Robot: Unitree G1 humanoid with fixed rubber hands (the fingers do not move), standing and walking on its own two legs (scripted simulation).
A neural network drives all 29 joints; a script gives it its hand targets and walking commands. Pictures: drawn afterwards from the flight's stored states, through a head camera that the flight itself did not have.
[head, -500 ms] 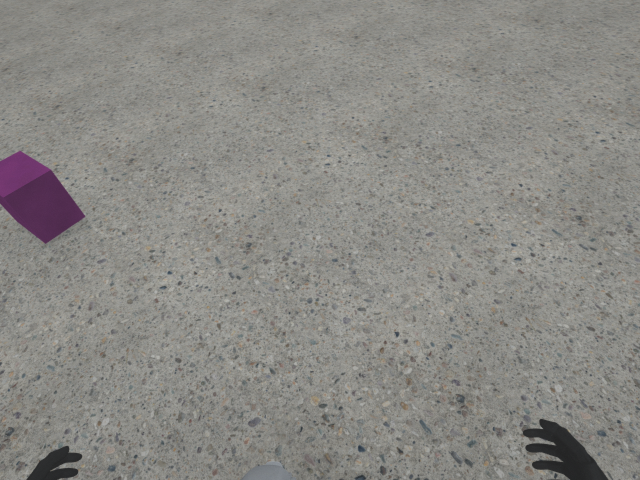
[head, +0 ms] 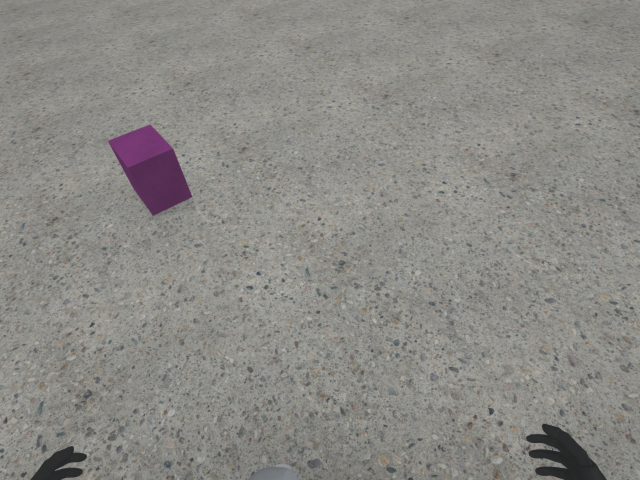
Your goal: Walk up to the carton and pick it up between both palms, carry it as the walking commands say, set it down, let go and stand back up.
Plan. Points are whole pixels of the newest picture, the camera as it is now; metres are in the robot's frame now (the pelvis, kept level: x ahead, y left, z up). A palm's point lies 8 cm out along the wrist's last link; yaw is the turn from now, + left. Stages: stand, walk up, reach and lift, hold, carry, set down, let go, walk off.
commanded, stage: walk up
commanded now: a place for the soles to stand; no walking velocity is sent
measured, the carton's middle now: (151, 169) +1.55 +0.84 -0.61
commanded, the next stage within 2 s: none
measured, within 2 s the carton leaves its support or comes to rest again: neither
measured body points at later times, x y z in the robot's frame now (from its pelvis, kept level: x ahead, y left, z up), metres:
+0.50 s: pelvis +0.19 +0.07 -0.01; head +0.19 +0.04 +0.44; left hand +0.25 +0.44 -0.04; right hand +0.39 -0.21 -0.11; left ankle +0.17 +0.20 -0.71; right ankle +0.28 -0.03 -0.72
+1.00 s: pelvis +0.34 +0.19 -0.01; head +0.35 +0.17 +0.44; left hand +0.33 +0.55 -0.06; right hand +0.58 -0.06 -0.11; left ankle +0.36 +0.33 -0.71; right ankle +0.41 +0.04 -0.66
